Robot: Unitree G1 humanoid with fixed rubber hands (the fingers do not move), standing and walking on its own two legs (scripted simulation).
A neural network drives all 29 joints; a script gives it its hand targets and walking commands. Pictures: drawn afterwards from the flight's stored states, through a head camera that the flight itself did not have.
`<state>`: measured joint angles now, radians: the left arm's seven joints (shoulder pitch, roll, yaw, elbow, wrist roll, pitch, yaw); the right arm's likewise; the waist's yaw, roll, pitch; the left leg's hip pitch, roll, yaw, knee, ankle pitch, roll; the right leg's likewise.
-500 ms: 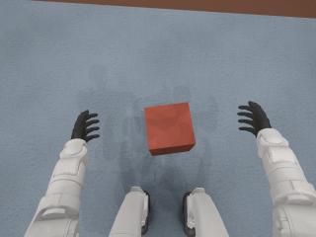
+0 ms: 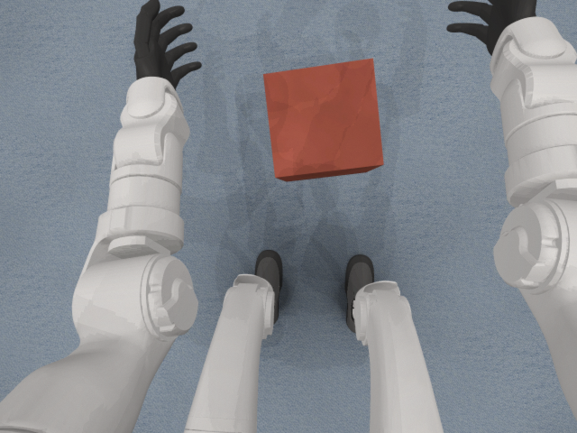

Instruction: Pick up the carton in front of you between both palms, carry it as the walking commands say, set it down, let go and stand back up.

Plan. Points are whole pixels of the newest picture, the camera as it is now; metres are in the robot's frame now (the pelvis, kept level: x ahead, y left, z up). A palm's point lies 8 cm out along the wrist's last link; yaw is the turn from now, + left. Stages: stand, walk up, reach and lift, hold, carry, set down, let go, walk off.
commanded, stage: reach and lift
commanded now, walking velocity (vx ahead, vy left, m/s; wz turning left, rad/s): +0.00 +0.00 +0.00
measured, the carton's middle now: (322, 130) +0.52 +0.00 -0.52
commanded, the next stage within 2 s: none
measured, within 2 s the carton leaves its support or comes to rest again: leaves its support in 1.62 s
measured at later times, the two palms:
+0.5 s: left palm (219, 125) +0.50 +0.19 -0.35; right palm (436, 107) +0.54 -0.19 -0.35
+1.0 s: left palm (235, 126) +0.52 +0.19 -0.45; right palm (410, 112) +0.55 -0.17 -0.46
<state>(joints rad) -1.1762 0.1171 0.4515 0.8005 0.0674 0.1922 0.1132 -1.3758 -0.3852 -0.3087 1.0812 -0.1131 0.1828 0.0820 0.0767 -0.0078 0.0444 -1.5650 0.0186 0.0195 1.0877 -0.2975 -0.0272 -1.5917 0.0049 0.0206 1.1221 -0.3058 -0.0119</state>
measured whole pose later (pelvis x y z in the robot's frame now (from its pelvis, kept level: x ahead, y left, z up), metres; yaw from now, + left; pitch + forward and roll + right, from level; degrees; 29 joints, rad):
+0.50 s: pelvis -0.02 +0.01 -0.19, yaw +1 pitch +49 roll +3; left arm -1.22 0.22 0.24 0.87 -0.17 0.09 0.17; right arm -1.37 -0.46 -0.08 1.05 0.14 0.10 -0.04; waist 0.05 0.02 0.09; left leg -2.19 -0.02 0.00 1.87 -0.54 -0.04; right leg -2.22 0.02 0.06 1.89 -0.53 0.02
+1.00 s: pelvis -0.03 +0.01 -0.27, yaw +1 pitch +36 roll +3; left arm -1.52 0.29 0.18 1.09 -0.23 0.06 0.17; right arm -1.65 -0.51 0.05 1.24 0.23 0.07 -0.05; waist 0.04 0.03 0.46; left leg -2.22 -0.04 -0.01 2.17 -0.59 -0.06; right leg -2.25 0.02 0.05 2.21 -0.59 0.01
